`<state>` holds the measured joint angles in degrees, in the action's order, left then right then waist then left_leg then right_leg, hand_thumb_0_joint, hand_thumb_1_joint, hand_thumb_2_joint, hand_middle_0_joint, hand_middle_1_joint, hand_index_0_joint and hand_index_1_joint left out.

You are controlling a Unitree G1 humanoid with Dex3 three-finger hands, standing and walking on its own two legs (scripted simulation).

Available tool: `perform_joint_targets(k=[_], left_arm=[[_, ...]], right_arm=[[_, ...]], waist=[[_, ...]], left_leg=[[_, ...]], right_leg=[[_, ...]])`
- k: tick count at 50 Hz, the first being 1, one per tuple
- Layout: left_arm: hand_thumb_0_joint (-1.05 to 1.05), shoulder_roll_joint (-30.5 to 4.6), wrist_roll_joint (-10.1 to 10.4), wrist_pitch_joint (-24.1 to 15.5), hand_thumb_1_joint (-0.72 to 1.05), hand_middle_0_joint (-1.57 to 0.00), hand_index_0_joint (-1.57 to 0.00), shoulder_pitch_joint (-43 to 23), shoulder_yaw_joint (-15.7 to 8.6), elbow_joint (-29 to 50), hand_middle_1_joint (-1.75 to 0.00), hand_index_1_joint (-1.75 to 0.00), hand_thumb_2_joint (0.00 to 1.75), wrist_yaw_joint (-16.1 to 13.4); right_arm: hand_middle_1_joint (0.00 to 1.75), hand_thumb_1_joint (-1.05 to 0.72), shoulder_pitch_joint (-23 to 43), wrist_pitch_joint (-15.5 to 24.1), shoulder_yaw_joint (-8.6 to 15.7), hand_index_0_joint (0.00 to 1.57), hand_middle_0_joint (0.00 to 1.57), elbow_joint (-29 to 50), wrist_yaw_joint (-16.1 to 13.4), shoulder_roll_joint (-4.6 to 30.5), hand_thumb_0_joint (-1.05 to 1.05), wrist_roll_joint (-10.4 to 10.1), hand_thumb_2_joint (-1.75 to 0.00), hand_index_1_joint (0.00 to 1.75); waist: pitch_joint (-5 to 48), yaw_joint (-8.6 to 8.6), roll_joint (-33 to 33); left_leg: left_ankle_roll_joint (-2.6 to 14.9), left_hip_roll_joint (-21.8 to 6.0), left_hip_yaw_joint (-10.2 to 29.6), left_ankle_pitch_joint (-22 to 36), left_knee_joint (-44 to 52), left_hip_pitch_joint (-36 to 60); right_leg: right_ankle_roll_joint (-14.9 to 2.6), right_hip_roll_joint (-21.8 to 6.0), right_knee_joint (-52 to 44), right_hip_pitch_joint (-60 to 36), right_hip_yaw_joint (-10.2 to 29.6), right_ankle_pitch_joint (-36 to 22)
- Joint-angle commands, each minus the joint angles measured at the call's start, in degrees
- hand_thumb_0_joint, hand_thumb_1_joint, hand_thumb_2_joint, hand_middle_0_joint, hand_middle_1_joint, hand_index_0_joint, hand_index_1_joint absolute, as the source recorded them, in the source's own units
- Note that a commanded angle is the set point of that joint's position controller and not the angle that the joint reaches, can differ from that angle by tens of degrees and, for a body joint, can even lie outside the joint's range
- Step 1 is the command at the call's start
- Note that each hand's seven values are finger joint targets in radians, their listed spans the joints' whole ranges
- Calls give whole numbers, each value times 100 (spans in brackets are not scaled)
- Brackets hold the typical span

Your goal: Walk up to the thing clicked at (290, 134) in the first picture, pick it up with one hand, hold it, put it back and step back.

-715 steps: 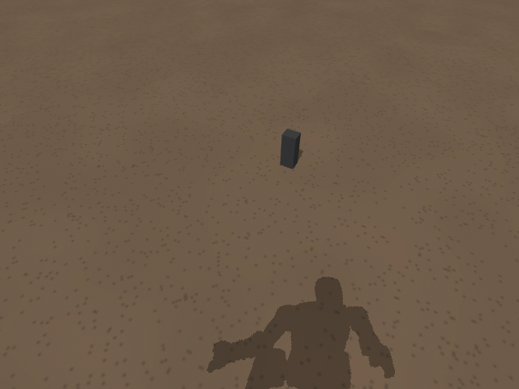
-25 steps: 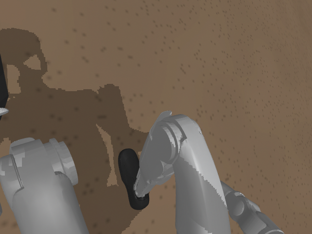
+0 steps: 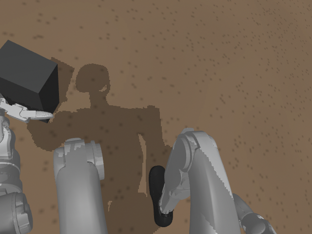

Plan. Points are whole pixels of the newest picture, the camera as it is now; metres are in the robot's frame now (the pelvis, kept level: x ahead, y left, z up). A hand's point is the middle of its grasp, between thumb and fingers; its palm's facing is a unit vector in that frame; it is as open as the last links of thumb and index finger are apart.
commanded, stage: settle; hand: left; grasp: from the side
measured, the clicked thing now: (32, 90) +0.43 +0.27 -0.08
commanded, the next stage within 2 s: hold in 0.08 s
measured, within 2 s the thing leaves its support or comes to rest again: neither
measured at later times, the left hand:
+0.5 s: hand (14, 72) +0.42 +0.28 +0.03, palm faces +0.26 -0.96 -0.08, open 10.8 cm
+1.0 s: hand out of the picture +0.38 +0.25 +0.23, palm faces +0.30 -0.95 -0.08, open 10.8 cm
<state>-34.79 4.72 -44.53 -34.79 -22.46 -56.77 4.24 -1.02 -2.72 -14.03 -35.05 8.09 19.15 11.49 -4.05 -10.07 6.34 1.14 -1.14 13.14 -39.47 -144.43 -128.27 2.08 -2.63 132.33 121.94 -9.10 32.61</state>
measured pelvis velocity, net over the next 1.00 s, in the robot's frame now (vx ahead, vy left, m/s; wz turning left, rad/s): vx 0.04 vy -0.01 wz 0.15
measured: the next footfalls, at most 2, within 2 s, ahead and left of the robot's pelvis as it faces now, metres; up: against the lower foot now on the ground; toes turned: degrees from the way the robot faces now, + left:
none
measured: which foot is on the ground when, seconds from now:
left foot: down 0.00-1.00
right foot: down 0.00-1.00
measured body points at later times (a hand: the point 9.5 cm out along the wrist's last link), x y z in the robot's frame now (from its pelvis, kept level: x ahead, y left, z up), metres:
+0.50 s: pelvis +0.02 -0.01 +0.05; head +0.21 +0.06 +0.45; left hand +0.40 +0.33 +0.03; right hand +0.18 -0.26 -0.07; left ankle +0.08 +0.12 -0.28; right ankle +0.14 -0.13 -0.28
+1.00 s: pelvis +0.04 -0.01 +0.21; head +0.19 +0.04 +0.63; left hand +0.36 +0.30 +0.23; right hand +0.25 -0.24 +0.10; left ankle +0.08 +0.12 -0.28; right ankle +0.14 -0.13 -0.28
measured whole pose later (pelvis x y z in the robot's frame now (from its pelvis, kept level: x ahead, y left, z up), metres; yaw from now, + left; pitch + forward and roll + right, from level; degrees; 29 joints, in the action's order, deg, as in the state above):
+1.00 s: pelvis +0.04 -0.01 +0.21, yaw +8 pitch +29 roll -4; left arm -16.7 9.2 -17.9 -13.0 -14.1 -16.7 2.7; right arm -5.9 0.3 0.9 -33.4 -1.3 14.2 -2.0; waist 10.5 -2.5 -0.8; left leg -0.1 -2.4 3.1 -38.5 -104.0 -95.0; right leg 0.7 -3.6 99.9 94.3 -3.3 34.7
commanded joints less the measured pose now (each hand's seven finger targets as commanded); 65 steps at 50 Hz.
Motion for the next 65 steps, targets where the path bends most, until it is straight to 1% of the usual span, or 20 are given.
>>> perform_joint_targets(k=[1, 3, 9, 12, 14, 23, 26, 28, 30, 38, 40, 42, 44, 47, 49, 54, 57, 59, 60, 65], left_arm=[[0, -792, 51, -147, -4, -125, -127, -1770, -29, 1424, -136, -137, 114, 24], [0, -532, 81, -41, -4, -126, -127, -1739, 119, 1464, -137, -138, 116, 101], [0, -512, 157, 198, -2, -123, -124, -1780, -54, 1712, -136, -137, 115, 200], [0, -545, 114, 304, 14, -105, -109, -1623, -100, 1716, -120, -117, 98, 235], [0, -668, 193, 371, 11, -114, -119, -1342, -358, 1807, -132, -130, 108, 281], [0, -155, 499, 854, -1, -119, -123, -1165, -147, 3342, -137, -134, 109, 489], [0, -127, 524, 1050, -6, -119, -123, -959, -171, 3574, -137, -134, 109, 416], [0, 336, 566, 1185, -8, -121, -126, -618, 64, 3375, -138, -136, 109, 420], [0, 113, 609, 1250, -7, -123, -127, -493, -164, 3780, -140, -137, 110, 376], [0, 741, 643, 1737, -13, -128, -132, 141, 277, 4564, -144, -143, 115, 85], [0, 686, 548, 1869, -13, -130, -133, 524, 250, 4559, -145, -143, 115, -20], [0, 480, 513, 1883, -10, -129, -133, 248, 247, 5544, -145, -143, 115, -91], [0, 776, 527, 2054, -12, -128, -133, 611, 515, 5353, -145, -143, 114, -125], [0, 877, 556, 2256, -11, -129, -133, 1098, 499, 5082, -145, -143, 115, -217], [0, 721, 558, 2271, -11, -128, -132, 793, 505, 5907, -145, -143, 115, -283], [0, 1191, 556, 2482, -9, -130, -134, 1331, 848, 5288, -145, -142, 114, -337], [0, 917, 518, 2422, -8, -129, -133, 1272, 737, 5787, -143, -141, 112, -345], [0, 1295, 536, 2474, -7, -130, -134, 1641, 950, 5104, -143, -141, 113, -316], [0, 1054, 563, 2364, -4, -130, -134, 1116, 780, 5694, -143, -141, 113, -343], [0, 1274, 521, 2316, -8, -130, -133, 1385, 958, 4966, -142, -140, 112, -300]], right_arm=[[30, -91, -518, 1, 831, 20, 20, 228, -157, 1626, 0, -182, -90, 30], [30, -91, -578, -13, 921, 20, 20, 207, -166, 1555, 0, -250, -90, 30], [30, -91, -782, 6, 1150, 20, 20, 113, -259, 1386, 0, -430, -90, 30], [30, -93, -813, -1, 1250, 20, 20, 121, -304, 1327, 0, -505, -90, 30], [30, -93, -883, -19, 1294, 20, 20, 114, -339, 1250, 0, -586, -90, 30], [30, -94, -994, 104, 1671, 20, 20, 314, -572, 1034, 0, -933, -90, 30], [30, -94, -1033, 172, 1728, 20, 20, 348, -654, 944, 0, -1000, -90, 30], [30, -94, -958, 231, 1750, 20, 20, 427, -698, 867, 0, -1045, -90, 30], [30, -94, -1020, 272, 1805, 20, 20, 459, -743, 888, 0, -1096, -90, 30], [30, -94, -918, 400, 1848, 20, 20, 628, -874, 667, 0, -1234, -90, 30], [30, -94, -866, 422, 1875, 20, 20, 672, -916, 636, 0, -1262, -90, 30], [30, -94, -941, 430, 1895, 20, 20, 689, -942, 585, 0, -1272, -90, 30], [30, -94, -939, 441, 1886, 20, 20, 700, -973, 556, 0, -1313, -90, 30], [30, -94, -860, 508, 1852, 20, 20, 718, -1031, 464, 0, -1360, -90, 30], [30, -94, -906, 535, 1851, 20, 20, 736, -1068, 443, 0, -1364, -90, 30], [30, -93, -924, 653, 1779, 20, 20, 690, -1124, 355, 0, -1411, -90, 30], [30, -93, -1097, 711, 1783, 20, 20, 649, -1145, 322, 0, -1405, -90, 30], [30, -93, -1021, 760, 1729, 20, 20, 657, -1140, 276, 0, -1393, -90, 30], [30, -93, -1100, 782, 1738, 20, 20, 615, -1133, 271, 0, -1378, -89, 30], [30, -93, -1172, 842, 1709, 20, 20, 522, -1117, 239, 0, -1341, -90, 30]], waist=[[3498, -160, -2515], [3609, -185, -2382], [4008, 0, -2085], [4154, 90, -1865], [4541, 295, -1781], [5243, 452, -1796], [5214, 481, -1491], [4978, 409, -1309], [5186, 592, -1378], [4838, 622, -1236], [4837, 697, -1188], [5065, 754, -1328], [4822, 638, -1310], [4463, 627, -1052], [4650, 742, -1288], [3853, 571, -1049], [4026, 736, -1201], [3526, 650, -1067], [3674, 711, -1127], [3289, 738, -1115]], left_leg=[[-119, 8, -357, -66, 2430, 2368], [-104, 29, -417, -96, 2446, 2387], [-42, 105, -714, 82, 2493, 2295], [-12, 133, -811, 153, 2551, 2208], [2, 165, -907, 335, 2621, 2363], [4, 145, -1033, 515, 3258, 3121], [51, 148, -1095, 536, 3367, 3108], [72, 147, -1087, 496, 3536, 3098], [48, 131, -1067, 671, 3734, 3458], [42, 92, -1038, 738, 4585, 4240], [39, 82, -1018, 791, 4814, 4499], [21, 76, -1031, 926, 5049, 4903], [10, 66, -984, 932, 5337, 5209], [42, 64, -971, 663, 5696, 5338], [11, 50, -972, 779, 5987, 5851], [-6, 33, -859, 927, 6611, 6306], [-41, 26, -864, 1362, 6970, 6957], [-37, 15, -858, 1278, 7202, 6997], [-42, 14, -852, 1316, 7292, 7167], [-77, -16, -863, 1581, 7765, 7699]], right_leg=[[-409, 303, -963, -1183, -270, -196], [-412, 298, -1052, -1176, -220, -168], [-400, 268, -1284, -1496, -5, -175], [-398, 237, -1374, -1648, 74, -153], [-391, 205, -1446, -1919, 157, -249], [-426, 119, -2013, -2358, 453, -329], [-399, 124, -2339, -2717, 567, -316], [-385, 117, -2563, -2775, 586, -295], [-403, 113, -2689, -2963, 607, -394], [-388, 126, -3539, -3655, 676, -422], [-381, 125, -3759, -3886, 693, -456], [-381, 130, -3968, -4219, 708, -563], [-377, 137, -4215, -4303, 694, -588], [-329, 150, -4681, -4709, 713, -380], [-333, 142, -4945, -5064, 746, -491], [-315, 171, -5520, -5429, 668, -661], [-324, 177, -5839, -5983, 649, -1012], [-312, 202, -6071, -6031, 643, -969], [-316, 198, -6142, -6228, 649, -1008], [-317, 196, -6565, -6605, 641, -1219]])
